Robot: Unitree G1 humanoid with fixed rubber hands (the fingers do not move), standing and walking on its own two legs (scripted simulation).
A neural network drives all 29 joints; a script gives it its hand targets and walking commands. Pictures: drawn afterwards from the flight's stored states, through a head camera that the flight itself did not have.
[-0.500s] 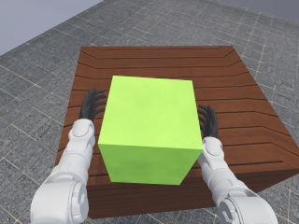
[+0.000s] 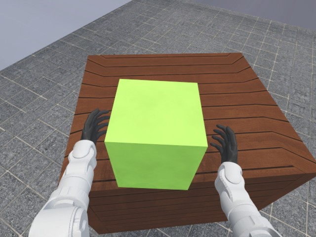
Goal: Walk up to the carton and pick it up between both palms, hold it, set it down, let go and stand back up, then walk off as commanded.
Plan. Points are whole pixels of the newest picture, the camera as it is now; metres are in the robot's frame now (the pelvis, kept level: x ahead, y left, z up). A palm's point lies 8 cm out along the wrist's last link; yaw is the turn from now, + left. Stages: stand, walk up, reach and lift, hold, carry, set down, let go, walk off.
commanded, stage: set down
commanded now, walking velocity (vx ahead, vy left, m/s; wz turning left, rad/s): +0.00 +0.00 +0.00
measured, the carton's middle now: (155, 137) +0.39 -0.02 +0.01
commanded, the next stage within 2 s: none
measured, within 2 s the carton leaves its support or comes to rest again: neither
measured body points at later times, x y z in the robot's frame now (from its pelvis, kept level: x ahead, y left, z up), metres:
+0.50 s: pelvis +0.01 +0.00 +0.00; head +0.01 +0.02 +0.45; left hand +0.32 +0.21 +0.01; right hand +0.24 -0.22 +0.02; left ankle +0.03 +0.12 -0.74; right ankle +0.03 -0.14 -0.74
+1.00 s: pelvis +0.01 +0.00 +0.00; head +0.01 +0.01 +0.45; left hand +0.27 +0.23 +0.01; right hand +0.20 -0.22 +0.01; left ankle +0.03 +0.12 -0.74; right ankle +0.03 -0.14 -0.74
